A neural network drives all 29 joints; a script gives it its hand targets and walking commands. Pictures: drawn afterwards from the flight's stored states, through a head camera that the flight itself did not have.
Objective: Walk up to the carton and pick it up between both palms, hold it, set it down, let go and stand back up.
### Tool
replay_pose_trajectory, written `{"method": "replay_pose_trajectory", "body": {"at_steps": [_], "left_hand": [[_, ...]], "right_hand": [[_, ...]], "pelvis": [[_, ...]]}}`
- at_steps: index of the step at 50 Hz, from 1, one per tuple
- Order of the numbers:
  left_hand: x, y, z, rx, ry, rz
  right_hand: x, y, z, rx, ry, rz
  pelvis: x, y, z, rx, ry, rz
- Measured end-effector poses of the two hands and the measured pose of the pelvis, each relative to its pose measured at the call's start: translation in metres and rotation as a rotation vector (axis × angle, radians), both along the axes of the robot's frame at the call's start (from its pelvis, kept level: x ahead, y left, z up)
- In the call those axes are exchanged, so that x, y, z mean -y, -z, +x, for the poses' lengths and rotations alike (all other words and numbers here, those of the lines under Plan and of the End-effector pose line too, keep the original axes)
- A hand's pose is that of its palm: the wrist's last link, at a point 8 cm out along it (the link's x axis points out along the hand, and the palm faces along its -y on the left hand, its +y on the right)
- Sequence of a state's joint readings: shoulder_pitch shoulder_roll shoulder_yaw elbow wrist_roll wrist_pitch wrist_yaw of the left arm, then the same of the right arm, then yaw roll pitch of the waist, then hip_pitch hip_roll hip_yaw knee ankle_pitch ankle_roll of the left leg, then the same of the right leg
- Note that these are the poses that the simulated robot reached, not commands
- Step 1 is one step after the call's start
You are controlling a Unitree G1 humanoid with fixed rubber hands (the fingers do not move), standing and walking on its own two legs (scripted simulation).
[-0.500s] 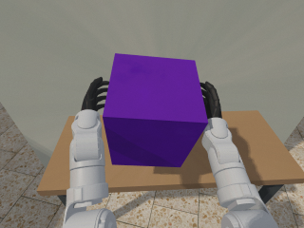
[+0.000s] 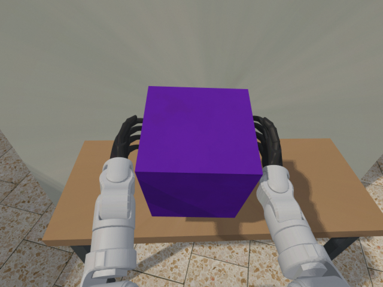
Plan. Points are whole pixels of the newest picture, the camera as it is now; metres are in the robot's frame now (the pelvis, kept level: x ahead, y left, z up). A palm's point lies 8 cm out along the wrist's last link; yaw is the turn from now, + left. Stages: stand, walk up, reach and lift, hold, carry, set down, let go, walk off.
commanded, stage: set down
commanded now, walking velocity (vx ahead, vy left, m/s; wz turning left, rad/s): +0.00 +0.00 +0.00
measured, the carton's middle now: (195, 158) +0.40 -0.01 +0.08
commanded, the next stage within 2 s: none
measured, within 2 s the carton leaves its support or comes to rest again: neither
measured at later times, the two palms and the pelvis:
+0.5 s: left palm (129, 157) +0.39 +0.14 +0.10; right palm (266, 156) +0.37 -0.16 +0.11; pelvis +0.00 +0.01 +0.00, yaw -3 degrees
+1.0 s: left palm (134, 155) +0.42 +0.14 +0.07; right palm (261, 158) +0.39 -0.16 +0.08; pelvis +0.02 +0.01 +0.00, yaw -3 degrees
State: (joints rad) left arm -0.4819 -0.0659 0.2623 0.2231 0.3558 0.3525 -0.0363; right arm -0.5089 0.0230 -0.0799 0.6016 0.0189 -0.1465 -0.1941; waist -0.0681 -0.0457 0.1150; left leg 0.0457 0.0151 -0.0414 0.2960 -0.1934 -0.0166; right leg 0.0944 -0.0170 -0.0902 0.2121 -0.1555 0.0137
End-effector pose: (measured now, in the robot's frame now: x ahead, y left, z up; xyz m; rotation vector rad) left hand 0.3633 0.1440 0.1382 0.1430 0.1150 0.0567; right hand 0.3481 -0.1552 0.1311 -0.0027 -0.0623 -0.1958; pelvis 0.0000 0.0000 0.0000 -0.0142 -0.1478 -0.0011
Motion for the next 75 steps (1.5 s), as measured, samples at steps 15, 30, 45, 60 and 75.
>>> {"method": "replay_pose_trajectory", "body": {"at_steps": [15, 30, 45, 60, 75], "left_hand": [[0.009, 0.018, 0.013, -0.068, 0.038, -0.052], [0.004, 0.048, 0.034, -0.098, 0.025, -0.058], [0.009, 0.064, 0.057, -0.114, 0.061, -0.048], [0.003, 0.076, 0.061, -0.147, 0.051, -0.058], [0.015, 0.080, 0.073, -0.174, 0.082, -0.067]], "right_hand": [[0.008, 0.011, 0.000, -0.065, 0.046, -0.021], [0.003, 0.028, 0.027, -0.098, 0.026, -0.015], [0.008, 0.048, 0.039, -0.123, 0.063, -0.010], [0.001, 0.055, 0.045, -0.164, 0.055, -0.007], [0.012, 0.062, 0.046, -0.202, 0.096, 0.001]], "pelvis": [[-0.009, -0.001, -0.012, -0.030, 0.051, 0.008], [-0.004, -0.002, 0.006, -0.090, 0.048, 0.006], [-0.007, -0.002, 0.017, -0.169, 0.054, 0.004], [-0.009, -0.002, 0.014, -0.211, 0.054, 0.007], [-0.008, -0.001, 0.012, -0.245, 0.059, 0.013]]}}
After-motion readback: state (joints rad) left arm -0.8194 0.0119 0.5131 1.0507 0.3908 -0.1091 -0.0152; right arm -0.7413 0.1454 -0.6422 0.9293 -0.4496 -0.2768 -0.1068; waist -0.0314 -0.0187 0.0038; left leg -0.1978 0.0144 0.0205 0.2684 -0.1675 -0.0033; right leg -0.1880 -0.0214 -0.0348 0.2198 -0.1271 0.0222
